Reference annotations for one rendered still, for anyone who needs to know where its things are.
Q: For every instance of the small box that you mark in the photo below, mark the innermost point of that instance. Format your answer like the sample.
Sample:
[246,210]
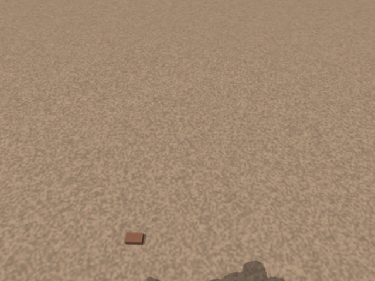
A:
[132,238]

